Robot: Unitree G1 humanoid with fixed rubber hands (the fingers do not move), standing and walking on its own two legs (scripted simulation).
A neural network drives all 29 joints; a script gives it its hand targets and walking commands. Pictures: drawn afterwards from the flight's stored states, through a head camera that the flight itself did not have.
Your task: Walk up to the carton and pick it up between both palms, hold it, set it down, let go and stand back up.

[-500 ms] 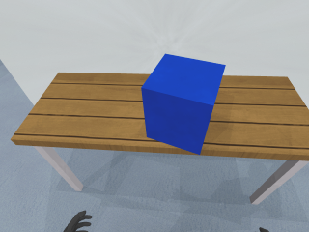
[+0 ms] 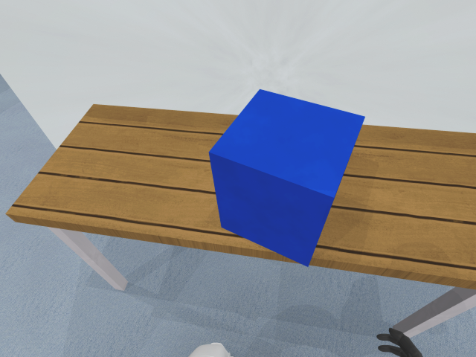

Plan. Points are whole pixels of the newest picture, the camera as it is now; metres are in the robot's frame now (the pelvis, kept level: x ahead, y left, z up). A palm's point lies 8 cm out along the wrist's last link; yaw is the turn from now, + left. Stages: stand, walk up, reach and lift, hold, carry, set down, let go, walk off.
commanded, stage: walk up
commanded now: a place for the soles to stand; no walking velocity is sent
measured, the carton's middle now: (284, 179) +0.45 -0.03 +0.01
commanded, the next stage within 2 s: none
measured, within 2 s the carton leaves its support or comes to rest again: neither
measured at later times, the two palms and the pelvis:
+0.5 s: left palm (115, 337) +0.15 +0.26 -0.09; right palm out of the picture +0.14 -0.26 -0.09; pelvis +0.04 +0.01 +0.01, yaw -5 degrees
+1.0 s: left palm (116, 336) +0.16 +0.27 -0.09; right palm out of the picture +0.09 -0.26 -0.10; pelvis +0.04 +0.02 +0.00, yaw -10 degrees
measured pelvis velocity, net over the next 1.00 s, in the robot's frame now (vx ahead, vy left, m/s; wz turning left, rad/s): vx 0.04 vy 0.02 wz -0.18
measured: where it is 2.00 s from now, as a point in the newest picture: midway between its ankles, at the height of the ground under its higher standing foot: outside the picture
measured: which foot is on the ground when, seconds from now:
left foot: up 0.00-0.00, down 0.02-1.00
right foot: down 0.00-1.00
